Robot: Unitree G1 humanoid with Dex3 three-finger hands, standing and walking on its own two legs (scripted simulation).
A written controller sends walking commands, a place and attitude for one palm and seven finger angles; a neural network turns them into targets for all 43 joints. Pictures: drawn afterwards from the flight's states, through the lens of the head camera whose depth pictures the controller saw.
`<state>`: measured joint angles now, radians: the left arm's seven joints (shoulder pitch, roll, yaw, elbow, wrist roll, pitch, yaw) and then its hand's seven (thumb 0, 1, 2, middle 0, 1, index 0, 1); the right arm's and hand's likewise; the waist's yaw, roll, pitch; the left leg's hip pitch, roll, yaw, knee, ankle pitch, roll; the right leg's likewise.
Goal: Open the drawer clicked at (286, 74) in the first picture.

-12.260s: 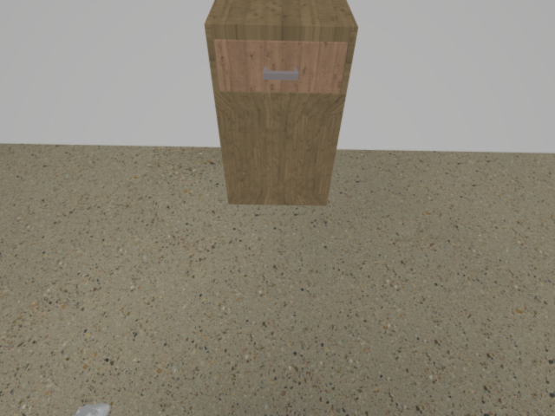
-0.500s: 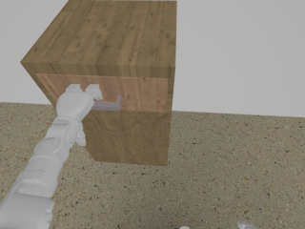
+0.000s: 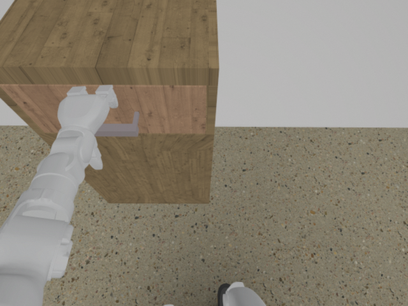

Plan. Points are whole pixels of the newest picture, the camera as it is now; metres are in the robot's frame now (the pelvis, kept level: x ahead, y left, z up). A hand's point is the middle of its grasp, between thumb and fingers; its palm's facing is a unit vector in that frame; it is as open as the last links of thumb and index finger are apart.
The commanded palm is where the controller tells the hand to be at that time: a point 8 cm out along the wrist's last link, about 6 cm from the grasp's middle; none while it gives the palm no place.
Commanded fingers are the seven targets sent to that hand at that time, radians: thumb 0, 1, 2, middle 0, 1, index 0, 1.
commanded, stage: move the hooked fingers above the handle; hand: left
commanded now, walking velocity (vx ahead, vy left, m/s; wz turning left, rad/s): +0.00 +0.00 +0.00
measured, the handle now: (113, 122) +0.53 +0.20 -0.03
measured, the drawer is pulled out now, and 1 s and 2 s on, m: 0.00 0.00 0.00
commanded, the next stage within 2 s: lower the fingers behind the handle in 0.72 s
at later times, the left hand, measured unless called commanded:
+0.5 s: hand (96, 129) +0.47 +0.21 +0.02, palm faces -0.06 -0.03 -1.00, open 13.8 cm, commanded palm +0.45 +0.21 +0.09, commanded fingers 0.00 -0.50 0.30 -0.30 -1.20 -0.30 -1.20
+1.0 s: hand (99, 132) +0.47 +0.21 +0.02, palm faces -0.10 -0.02 -1.00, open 13.8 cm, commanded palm +0.45 +0.21 +0.07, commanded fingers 0.00 -0.50 0.30 -0.30 -1.20 -0.30 -1.20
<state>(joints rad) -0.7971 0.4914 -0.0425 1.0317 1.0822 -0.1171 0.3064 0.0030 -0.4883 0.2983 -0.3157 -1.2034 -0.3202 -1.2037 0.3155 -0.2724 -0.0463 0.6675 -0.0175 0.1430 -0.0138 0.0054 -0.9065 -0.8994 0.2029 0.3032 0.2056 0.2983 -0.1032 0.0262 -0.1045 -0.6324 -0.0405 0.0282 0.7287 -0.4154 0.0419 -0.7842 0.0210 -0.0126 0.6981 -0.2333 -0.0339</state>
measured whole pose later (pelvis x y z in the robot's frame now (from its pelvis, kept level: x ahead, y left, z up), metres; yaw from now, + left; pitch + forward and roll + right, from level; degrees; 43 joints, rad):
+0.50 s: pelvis +0.02 +0.00 +0.00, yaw +0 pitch +18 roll +0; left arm -0.72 0.43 -0.08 0.95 1.08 -0.11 0.32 0.00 -0.49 0.30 -0.32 -1.20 -0.32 -1.20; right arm 0.29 -0.25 -0.05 0.66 -0.02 0.18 0.00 0.00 -0.91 -0.90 0.20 0.30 0.21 0.30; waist -0.06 0.04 -0.12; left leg -0.58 -0.04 0.02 0.70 -0.43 0.04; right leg -0.73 0.02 -0.02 0.67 -0.25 -0.03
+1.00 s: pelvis +0.01 -0.01 +0.00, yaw +0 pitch +18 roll +0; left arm -0.73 0.46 -0.06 0.98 1.08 -0.14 0.30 0.00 -0.49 0.30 -0.31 -1.20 -0.32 -1.20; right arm 0.31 -0.27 -0.05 0.66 -0.02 0.17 -0.01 0.00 -0.91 -0.90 0.20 0.30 0.21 0.30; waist -0.07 0.03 -0.11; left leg -0.60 -0.03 0.02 0.71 -0.43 0.03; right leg -0.76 0.03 -0.02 0.69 -0.25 -0.04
